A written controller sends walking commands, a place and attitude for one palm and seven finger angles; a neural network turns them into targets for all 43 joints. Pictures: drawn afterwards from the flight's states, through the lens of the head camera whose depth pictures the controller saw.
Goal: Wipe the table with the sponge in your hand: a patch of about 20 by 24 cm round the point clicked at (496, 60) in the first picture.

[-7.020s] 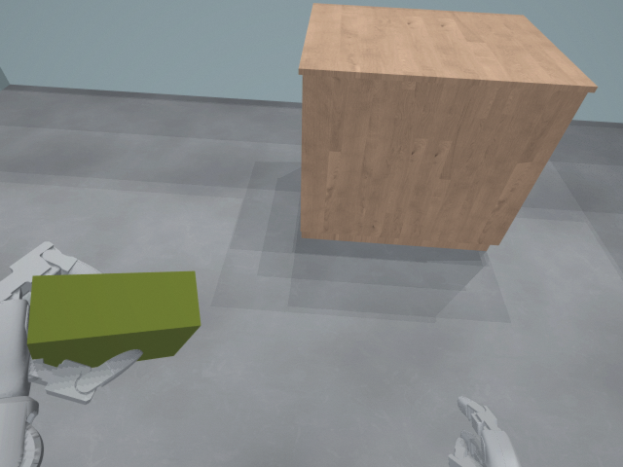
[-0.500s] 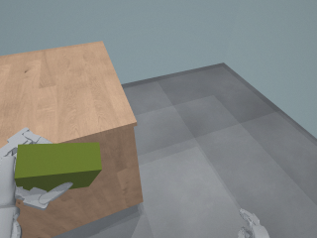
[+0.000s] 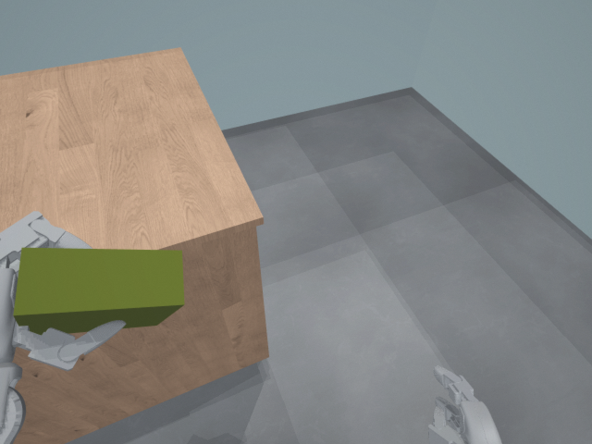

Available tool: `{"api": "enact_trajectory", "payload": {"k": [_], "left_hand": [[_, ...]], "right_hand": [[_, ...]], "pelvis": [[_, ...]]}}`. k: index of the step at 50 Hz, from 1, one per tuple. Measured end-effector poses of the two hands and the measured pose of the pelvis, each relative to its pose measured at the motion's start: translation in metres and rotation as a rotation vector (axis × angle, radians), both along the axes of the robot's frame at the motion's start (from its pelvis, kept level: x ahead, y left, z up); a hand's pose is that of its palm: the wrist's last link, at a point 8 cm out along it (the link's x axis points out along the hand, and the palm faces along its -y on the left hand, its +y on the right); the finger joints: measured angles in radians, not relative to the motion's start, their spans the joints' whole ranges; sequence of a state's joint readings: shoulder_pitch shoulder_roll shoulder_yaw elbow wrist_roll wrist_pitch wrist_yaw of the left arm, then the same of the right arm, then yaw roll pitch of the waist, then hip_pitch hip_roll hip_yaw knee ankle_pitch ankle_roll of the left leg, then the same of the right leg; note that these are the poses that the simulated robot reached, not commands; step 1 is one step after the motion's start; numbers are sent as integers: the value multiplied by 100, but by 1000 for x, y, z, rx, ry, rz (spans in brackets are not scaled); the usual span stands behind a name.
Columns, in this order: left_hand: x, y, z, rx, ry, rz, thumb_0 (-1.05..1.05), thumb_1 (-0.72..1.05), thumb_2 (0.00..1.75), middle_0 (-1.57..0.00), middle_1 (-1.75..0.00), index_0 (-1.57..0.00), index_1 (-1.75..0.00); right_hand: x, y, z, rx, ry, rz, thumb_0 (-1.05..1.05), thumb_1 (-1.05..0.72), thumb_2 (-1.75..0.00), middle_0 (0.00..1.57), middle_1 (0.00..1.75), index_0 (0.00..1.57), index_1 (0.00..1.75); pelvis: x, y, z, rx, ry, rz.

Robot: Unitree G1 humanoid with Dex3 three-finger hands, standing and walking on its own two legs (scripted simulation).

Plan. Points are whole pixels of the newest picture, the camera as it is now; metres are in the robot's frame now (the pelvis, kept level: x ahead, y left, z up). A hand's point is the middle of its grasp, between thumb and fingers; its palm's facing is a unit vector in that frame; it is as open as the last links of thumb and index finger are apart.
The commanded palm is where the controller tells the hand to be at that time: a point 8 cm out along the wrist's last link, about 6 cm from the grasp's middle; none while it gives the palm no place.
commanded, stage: look again from close up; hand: left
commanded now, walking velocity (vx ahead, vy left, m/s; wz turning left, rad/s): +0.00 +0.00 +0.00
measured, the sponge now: (126, 293) +0.24 +0.20 +0.13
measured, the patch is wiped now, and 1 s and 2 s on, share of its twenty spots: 0.00 0.00 0.00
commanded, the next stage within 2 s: shuffle to correct the standing spot in 0.08 s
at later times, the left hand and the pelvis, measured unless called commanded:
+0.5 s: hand (49, 260) +0.26 +0.29 +0.15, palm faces +0.40 -0.84 -0.38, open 9.9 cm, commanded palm +0.20 +0.32 +0.18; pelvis +0.05 +0.03 -0.01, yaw +2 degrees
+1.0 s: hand (35, 255) +0.26 +0.30 +0.16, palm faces +0.42 -0.81 -0.41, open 9.9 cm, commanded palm +0.20 +0.33 +0.18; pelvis +0.06 +0.05 -0.02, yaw +3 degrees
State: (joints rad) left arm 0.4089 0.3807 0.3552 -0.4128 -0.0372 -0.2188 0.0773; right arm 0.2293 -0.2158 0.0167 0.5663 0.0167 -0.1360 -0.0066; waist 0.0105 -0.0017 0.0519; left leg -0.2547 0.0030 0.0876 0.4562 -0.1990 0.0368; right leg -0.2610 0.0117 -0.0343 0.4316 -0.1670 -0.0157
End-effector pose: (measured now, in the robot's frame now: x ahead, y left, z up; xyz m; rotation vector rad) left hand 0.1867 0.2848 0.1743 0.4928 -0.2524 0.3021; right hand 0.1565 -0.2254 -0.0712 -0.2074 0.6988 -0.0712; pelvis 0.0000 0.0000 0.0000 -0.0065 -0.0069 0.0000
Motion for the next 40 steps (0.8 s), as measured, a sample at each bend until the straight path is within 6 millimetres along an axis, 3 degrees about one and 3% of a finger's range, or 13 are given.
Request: {"api": "enact_trajectory", "payload": {"k": [2,5,10,15,23,30,40], "left_hand": [[-1,-4,-16,-21,65,-41,-1,-47,99,-76,-135,-76,-134],[2,4,-29,-30,102,-33,-1,-47,99,-76,-135,-76,-134],[15,29,-15,-20,0,50,-1,-47,99,-76,-135,-76,-134],[24,31,6,-25,-122,43,-1,-47,99,-76,-135,-76,-135],[34,36,-7,-31,-64,23,-1,-47,99,-76,-135,-76,-135],[36,48,-10,-27,-78,60,-1,-47,99,-76,-135,-76,-135],[40,51,-4,7,-125,40,-1,-47,100,-76,-135,-76,-135]], "right_hand": [[0,3,2,-20,10,-7,2,-90,-90,20,30,20,30],[5,9,3,-49,31,8,2,-90,-90,20,30,20,30],[26,22,5,-67,30,66,2,-90,-90,20,30,20,30],[56,36,12,-53,-31,95,2,-90,-90,20,30,20,30],[85,47,15,-37,-86,72,1,-90,-90,20,30,20,30],[86,47,3,-47,-40,72,1,-90,-90,20,30,20,30],[69,47,-16,-33,20,27,2,-90,-90,20,30,20,30]], "pelvis": [[6,4,0,0,4,2],[13,7,0,-1,5,12],[23,12,-1,-9,4,25],[34,19,-2,-16,12,25],[50,29,-8,-16,18,29],[57,34,-15,-19,6,39],[58,42,-23,-24,3,43]]}}
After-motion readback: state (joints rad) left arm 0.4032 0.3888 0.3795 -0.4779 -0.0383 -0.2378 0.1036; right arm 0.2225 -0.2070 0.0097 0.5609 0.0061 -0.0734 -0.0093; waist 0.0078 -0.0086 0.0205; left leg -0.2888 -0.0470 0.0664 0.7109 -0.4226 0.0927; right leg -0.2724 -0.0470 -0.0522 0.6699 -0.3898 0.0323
